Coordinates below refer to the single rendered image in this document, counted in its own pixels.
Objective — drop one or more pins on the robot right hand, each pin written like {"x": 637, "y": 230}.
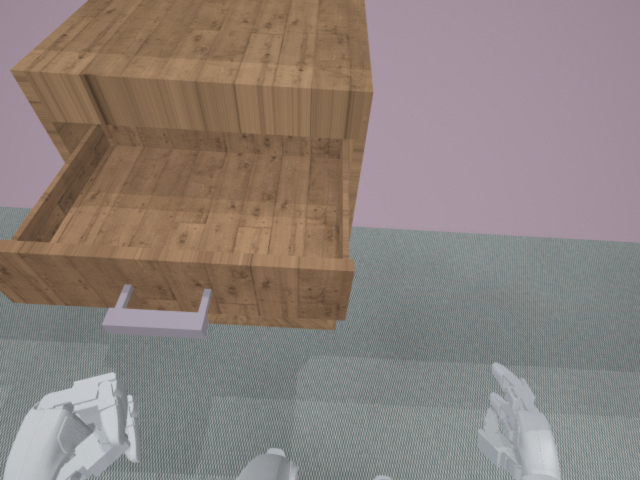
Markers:
{"x": 527, "y": 430}

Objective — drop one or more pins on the drawer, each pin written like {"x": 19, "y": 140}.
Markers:
{"x": 262, "y": 220}

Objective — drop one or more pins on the left robot shin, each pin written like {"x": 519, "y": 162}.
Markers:
{"x": 276, "y": 451}

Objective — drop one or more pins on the cabinet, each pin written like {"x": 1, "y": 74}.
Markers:
{"x": 278, "y": 67}

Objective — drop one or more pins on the handle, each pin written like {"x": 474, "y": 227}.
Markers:
{"x": 120, "y": 320}

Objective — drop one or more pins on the robot left thigh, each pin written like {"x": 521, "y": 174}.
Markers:
{"x": 269, "y": 467}

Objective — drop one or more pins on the robot left hand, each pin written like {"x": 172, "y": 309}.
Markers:
{"x": 50, "y": 432}

